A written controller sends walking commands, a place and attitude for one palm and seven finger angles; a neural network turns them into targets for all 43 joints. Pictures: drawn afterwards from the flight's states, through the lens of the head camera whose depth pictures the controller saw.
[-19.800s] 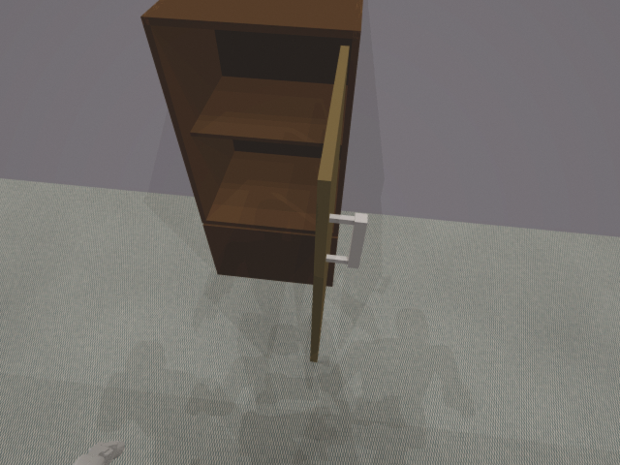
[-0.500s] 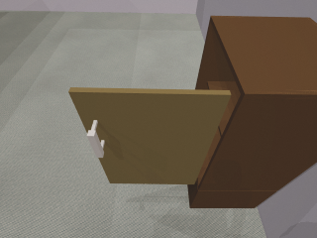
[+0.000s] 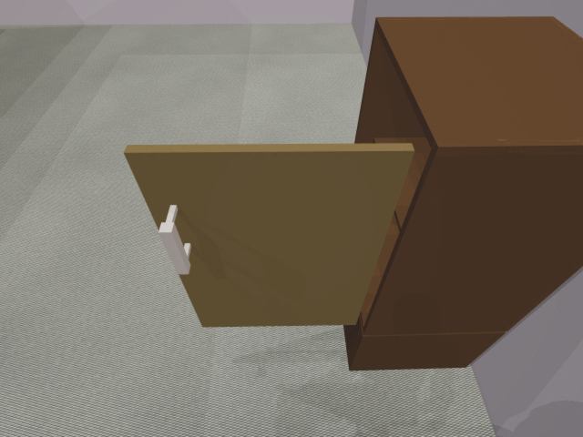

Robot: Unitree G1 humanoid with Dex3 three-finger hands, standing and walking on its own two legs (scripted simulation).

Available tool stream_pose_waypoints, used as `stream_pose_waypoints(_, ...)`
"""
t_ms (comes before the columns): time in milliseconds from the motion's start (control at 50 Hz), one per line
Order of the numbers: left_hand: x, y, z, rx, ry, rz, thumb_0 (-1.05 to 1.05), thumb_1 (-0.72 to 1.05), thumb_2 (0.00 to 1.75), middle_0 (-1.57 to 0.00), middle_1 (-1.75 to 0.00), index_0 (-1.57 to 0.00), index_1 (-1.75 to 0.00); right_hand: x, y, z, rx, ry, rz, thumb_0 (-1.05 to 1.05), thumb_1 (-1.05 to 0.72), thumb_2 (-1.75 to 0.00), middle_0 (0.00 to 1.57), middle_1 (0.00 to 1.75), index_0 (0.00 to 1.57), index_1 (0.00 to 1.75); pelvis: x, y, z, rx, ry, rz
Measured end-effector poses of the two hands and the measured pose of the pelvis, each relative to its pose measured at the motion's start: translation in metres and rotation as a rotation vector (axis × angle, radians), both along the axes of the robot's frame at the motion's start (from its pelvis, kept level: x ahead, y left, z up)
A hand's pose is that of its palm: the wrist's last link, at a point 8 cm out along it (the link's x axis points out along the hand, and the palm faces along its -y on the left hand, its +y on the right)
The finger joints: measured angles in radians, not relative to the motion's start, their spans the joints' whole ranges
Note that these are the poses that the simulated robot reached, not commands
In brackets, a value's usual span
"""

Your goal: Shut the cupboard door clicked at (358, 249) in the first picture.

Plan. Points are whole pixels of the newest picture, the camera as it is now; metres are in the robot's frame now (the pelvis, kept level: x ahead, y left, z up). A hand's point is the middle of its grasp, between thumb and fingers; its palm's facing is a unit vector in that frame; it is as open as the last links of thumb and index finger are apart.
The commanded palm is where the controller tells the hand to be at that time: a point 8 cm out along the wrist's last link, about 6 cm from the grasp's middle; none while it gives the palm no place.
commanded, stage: come to a stop and stand still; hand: left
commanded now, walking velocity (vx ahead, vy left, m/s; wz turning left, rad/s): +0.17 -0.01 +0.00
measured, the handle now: (178, 240) +0.42 +0.22 -0.01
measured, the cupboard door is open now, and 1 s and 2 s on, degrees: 89 89 89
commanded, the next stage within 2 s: look again from close up in 0.88 s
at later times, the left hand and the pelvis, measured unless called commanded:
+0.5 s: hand out of the picture -0.01 +0.17 -0.17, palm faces +0.02 -0.98 -0.19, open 7.4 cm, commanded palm none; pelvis +0.02 +0.01 +0.00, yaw +0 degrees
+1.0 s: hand out of the picture +0.05 +0.17 -0.16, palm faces +0.03 -0.98 -0.21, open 7.3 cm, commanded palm none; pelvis +0.04 +0.00 +0.01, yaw +1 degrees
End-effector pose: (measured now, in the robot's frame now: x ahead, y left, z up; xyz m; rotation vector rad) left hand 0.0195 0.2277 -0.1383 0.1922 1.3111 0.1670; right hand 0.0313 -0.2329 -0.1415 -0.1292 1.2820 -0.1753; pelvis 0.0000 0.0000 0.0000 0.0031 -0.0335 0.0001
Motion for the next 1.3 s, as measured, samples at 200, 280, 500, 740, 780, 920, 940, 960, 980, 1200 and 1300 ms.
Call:
stream_pose_waypoints(200,0.011,0.02,0.007,0.0,-0.09,-0.013,0.0,0.9,0.9,-0.19,-0.3,-0.2,-0.3,-0.009,0.019,0.001,0.017,-0.029,0.044,0.0,-0.92,-0.9,0.19,0.3,0.2,0.3,-0.005,0.015,0.001,-0.009,-0.005,0.01)
stream_pose_waypoints(280,-0.001,0.021,0.005,-0.005,-0.046,0.002,0.0,0.91,0.9,-0.19,-0.3,-0.2,-0.3,-0.021,0.021,-0.001,0.023,0.026,0.044,0.0,-0.92,-0.9,0.19,0.3,0.2,0.3,-0.003,0.014,0.001,-0.001,0.006,0.015)
stream_pose_waypoints(500,-0.032,-0.004,0.003,-0.043,0.12,0.038,0.0,0.91,0.9,-0.19,-0.3,-0.2,-0.3,-0.015,0.02,-0.001,0.039,0.096,0.038,0.0,-0.91,-0.9,0.19,0.3,0.2,0.3,0.017,0.006,0.005,0.006,0.023,0.007)
stream_pose_waypoints(740,0.002,-0.016,-0.001,-0.057,0.081,0.035,0.01,0.91,0.9,-0.2,-0.3,-0.2,-0.3,0.02,0.009,0.004,0.004,0.07,0.048,0.01,-0.92,-0.9,0.19,0.3,0.2,0.3,0.035,-0.001,0.007,0.006,0.017,0.012)
stream_pose_waypoints(780,0.008,-0.014,0.0,-0.049,0.069,0.034,0.01,0.92,0.9,-0.2,-0.3,-0.2,-0.3,0.025,0.007,0.005,0.001,0.061,0.05,0.0,-0.92,-0.9,0.19,0.3,0.2,0.3,0.037,-0.002,0.008,0.006,0.015,0.012)
stream_pose_waypoints(920,0.021,-0.008,0.004,-0.03,0.036,0.027,0.0,0.91,0.9,-0.19,-0.3,-0.2,-0.3,0.032,0.004,0.006,-0.001,0.05,0.054,0.0,-0.92,-0.9,0.19,0.3,0.2,0.3,0.038,-0.004,0.009,0.007,0.011,0.012)
stream_pose_waypoints(940,0.022,-0.007,0.004,-0.028,0.034,0.026,0.0,0.91,0.9,-0.19,-0.3,-0.2,-0.3,0.031,0.004,0.006,0.0,0.051,0.055,0.0,-0.92,-0.9,0.19,0.3,0.2,0.3,0.037,-0.004,0.009,0.007,0.012,0.012)
stream_pose_waypoints(960,0.023,-0.007,0.005,-0.027,0.032,0.025,0.0,0.91,0.9,-0.19,-0.3,-0.2,-0.3,0.031,0.004,0.006,0.001,0.053,0.056,0.0,-0.92,-0.9,0.19,0.3,0.2,0.3,0.037,-0.004,0.01,0.007,0.012,0.013)
stream_pose_waypoints(980,0.023,-0.007,0.005,-0.026,0.032,0.025,0.0,0.91,0.9,-0.19,-0.3,-0.2,-0.3,0.03,0.004,0.006,0.002,0.056,0.057,0.0,-0.92,-0.9,0.19,0.3,0.2,0.3,0.037,-0.004,0.01,0.007,0.012,0.013)
stream_pose_waypoints(1200,0.014,-0.011,0.007,-0.03,0.052,0.031,0.0,0.91,0.9,-0.19,-0.3,-0.2,-0.3,0.014,0.005,0.004,0.017,0.1,0.056,0.0,-0.92,-0.9,0.19,0.3,0.2,0.3,0.034,-0.007,0.011,0.009,0.013,0.015)
stream_pose_waypoints(1300,0.007,-0.015,0.006,-0.038,0.068,0.036,0.0,0.91,0.9,-0.19,-0.3,-0.2,-0.3,0.007,0.006,0.005,0.021,0.114,0.053,0.0,-0.91,-0.9,0.19,0.3,0.2,0.3,0.032,-0.008,0.011,0.009,0.013,0.015)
